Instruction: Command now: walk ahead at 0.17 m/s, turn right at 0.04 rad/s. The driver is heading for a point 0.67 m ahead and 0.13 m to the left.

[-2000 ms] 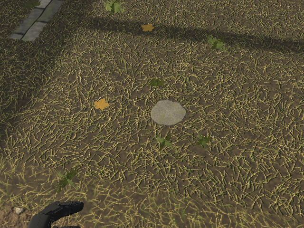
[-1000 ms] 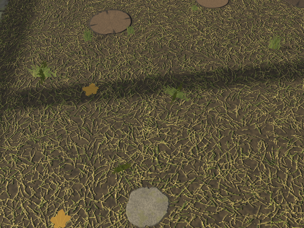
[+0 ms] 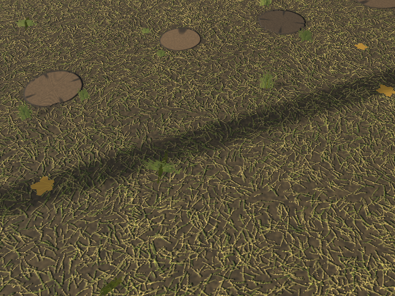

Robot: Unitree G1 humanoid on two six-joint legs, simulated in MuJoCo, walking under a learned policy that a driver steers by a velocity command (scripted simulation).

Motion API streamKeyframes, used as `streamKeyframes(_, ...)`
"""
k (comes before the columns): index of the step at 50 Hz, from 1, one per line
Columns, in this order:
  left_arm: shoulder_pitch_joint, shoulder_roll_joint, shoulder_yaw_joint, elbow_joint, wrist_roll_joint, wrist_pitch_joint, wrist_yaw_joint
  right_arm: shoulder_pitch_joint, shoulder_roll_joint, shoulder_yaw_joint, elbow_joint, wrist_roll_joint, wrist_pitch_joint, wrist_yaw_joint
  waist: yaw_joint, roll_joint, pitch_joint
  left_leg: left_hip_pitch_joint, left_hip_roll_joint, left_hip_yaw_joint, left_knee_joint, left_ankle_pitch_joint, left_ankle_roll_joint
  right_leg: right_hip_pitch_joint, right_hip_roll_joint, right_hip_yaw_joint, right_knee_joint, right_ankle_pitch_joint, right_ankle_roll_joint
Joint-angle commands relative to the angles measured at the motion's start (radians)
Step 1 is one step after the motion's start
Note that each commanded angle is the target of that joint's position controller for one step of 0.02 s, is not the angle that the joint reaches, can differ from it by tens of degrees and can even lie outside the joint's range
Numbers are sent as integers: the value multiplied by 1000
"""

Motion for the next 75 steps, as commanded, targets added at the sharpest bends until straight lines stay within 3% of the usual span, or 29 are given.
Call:
streamKeyframes(1,74,204,50,-34,-9,-22,8,-69,-89,-28,-80,23,-24,-6,49,-230,107,-180,-58,93,149,-146,29,-69,-219,342,-330,-504,-178)
streamKeyframes(4,54,193,46,-32,-21,-49,14,-59,-93,-36,-89,40,-65,12,26,-243,143,-226,7,31,183,-180,93,-61,-288,416,-354,-408,-218)
streamKeyframes(7,-49,159,36,-57,-32,-48,8,126,-97,-50,5,27,-86,31,-73,-155,59,171,-40,77,-72,78,101,-201,-156,203,-226,-206,-133)
streamKeyframes(8,-69,107,21,-71,-22,-54,6,221,-132,-61,33,19,-86,30,-101,-51,23,279,46,-56,-138,29,114,-272,-89,107,-39,-124,-88)
streamKeyframes(9,-78,56,10,-116,-23,-69,10,307,-247,-86,41,18,-89,31,-105,234,1,380,260,-454,-320,-164,223,-451,37,-44,288,-138,-14)
streamKeyframes(10,-90,120,28,-133,-45,-86,15,304,-241,-79,30,3,-97,38,-106,253,36,355,382,-708,-418,-264,326,-579,30,27,486,-269,-15)
streamKeyframes(11,-64,146,37,-119,-58,-98,9,235,-186,-61,10,6,-102,33,-64,156,95,337,371,-640,-407,-291,315,-645,-34,66,577,-192,-38)
streamKeyframes(13,-50,131,38,-90,-41,-113,-5,176,-158,-51,-14,9,-99,26,-39,84,98,329,288,-449,-412,-179,247,-660,-92,34,562,-13,-65)
streamKeyframes(16,-80,103,37,-87,-23,-111,-26,202,-123,-34,-9,6,-89,22,-41,82,63,311,209,-247,-432,140,207,-586,-111,-15,456,138,-46)
streamKeyframes(21,-226,48,11,-136,-26,-112,-44,245,-163,-37,5,10,-69,2,-76,69,80,239,165,-85,-452,326,200,-484,-78,-76,150,319,4)
streamKeyframes(28,-315,103,16,-178,-35,-125,-74,275,-191,-51,29,29,-54,-3,-46,82,111,318,245,-61,-394,484,181,-379,-42,-78,-23,311,-58)
streamKeyframes(31,-7,196,65,-94,-29,-120,-53,250,-198,-52,17,20,-39,-8,128,93,-112,245,179,1,-3,902,127,87,16,-117,-33,283,-134)
streamKeyframes(32,186,267,84,-59,-16,-112,-36,257,-148,-32,-14,-4,-40,-10,188,-34,-274,-3,118,19,329,558,96,426,-199,125,5,240,-195)
streamKeyframes(33,201,311,83,-44,-2,-114,-46,403,-4,5,-22,16,-59,-3,90,-313,-431,-329,-72,-41,651,-228,49,664,-428,634,-162,-70,-335)
streamKeyframes(34,173,207,59,-48,-9,-116,-44,309,-139,-27,-17,49,-77,2,135,-212,-333,-429,-27,-142,754,-225,58,566,-404,669,-264,-197,-291)
streamKeyframes(35,103,171,46,-44,-15,-119,-39,201,-181,-44,-53,69,-82,3,120,-163,-164,-482,18,-110,753,-132,67,421,-375,490,-281,-141,-244)
streamKeyframes(36,39,153,40,-43,-13,-123,-40,158,-167,-42,-60,60,-84,-3,84,-83,-91,-441,66,-90,712,-41,65,278,-337,363,-305,-1,-220)
streamKeyframes(39,-47,99,34,-22,7,-147,-46,203,-112,-48,-39,45,-48,-5,-1,-109,-40,-302,129,-98,627,74,53,68,-256,138,-393,178,-197)
streamKeyframes(42,-51,117,42,14,4,-164,-43,164,-88,-50,-61,38,-18,-9,-15,-83,23,-355,136,-104,575,132,35,6,-252,17,-445,263,-205)
streamKeyframes(46,-48,144,45,38,12,-155,-23,58,-86,-48,-109,26,-31,3,0,-56,71,-400,111,-82,338,335,16,27,-215,-141,-436,490,-187)
streamKeyframes(52,17,211,58,60,-15,-100,11,-99,-65,-36,-214,15,-33,58,59,-61,39,-350,58,59,68,384,36,191,-250,-241,-288,760,-156)
streamKeyframes(56,-22,229,68,37,-37,-55,29,92,-166,-87,-211,9,-30,68,-59,-77,-90,-106,-50,105,-36,266,118,233,-237,-253,77,950,-97)
streamKeyframes(57,7,205,56,36,-27,-57,25,178,-222,-108,-198,4,-33,48,-103,9,-154,90,-24,32,-125,556,157,125,-169,-269,307,741,-42)
streamKeyframes(58,129,75,16,11,36,-67,7,154,-313,-117,-216,-6,-26,23,9,275,-270,444,242,-294,24,1129,304,-237,-32,-246,653,-228,20)
streamKeyframes(59,155,125,8,15,12,-83,-12,143,-285,-99,-267,-17,-31,28,-17,219,-495,567,408,-644,-73,1013,486,-375,60,-22,893,-431,42)
streamKeyframes(60,52,206,32,16,-28,-81,-21,109,-215,-82,-281,-15,-27,32,-67,58,-449,488,354,-519,-126,885,434,-403,-4,50,903,-334,27)
streamKeyframes(62,-35,171,25,2,-23,-58,-5,10,-138,-56,-266,10,-23,28,-17,-41,-214,229,260,-332,-176,653,329,-431,-79,17,748,-203,28)
streamKeyframes(66,34,143,25,30,-12,-15,18,-56,-148,-58,-257,-19,-23,21,55,54,-145,-53,179,-196,-262,571,297,-213,-78,-15,526,-118,52)
streamKeyframes(75,-34,120,18,52,-6,-14,21,-76,-111,-40,-204,-13,4,2,25,99,-99,-91,141,-193,-286,-10,223,-57,-61,-46,74,55,37)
